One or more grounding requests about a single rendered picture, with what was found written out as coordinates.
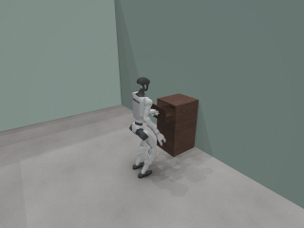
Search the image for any drawer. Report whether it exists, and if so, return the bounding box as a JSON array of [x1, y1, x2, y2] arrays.
[[149, 104, 175, 124]]

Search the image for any robot right forearm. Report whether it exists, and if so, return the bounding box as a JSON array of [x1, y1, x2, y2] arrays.
[[145, 117, 160, 136]]

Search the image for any robot right hand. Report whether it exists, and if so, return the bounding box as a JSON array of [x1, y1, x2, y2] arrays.
[[156, 133, 166, 145]]

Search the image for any cabinet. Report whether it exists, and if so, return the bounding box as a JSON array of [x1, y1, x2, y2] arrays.
[[157, 93, 199, 157]]

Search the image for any left robot thigh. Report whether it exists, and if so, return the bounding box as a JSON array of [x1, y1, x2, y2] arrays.
[[129, 125, 148, 147]]

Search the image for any robot right upper arm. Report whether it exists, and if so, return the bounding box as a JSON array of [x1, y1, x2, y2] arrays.
[[142, 97, 153, 123]]

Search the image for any right robot shin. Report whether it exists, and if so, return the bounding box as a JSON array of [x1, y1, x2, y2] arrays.
[[142, 149, 157, 174]]

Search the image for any robot left hand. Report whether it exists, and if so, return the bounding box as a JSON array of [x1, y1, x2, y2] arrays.
[[150, 109, 159, 116]]

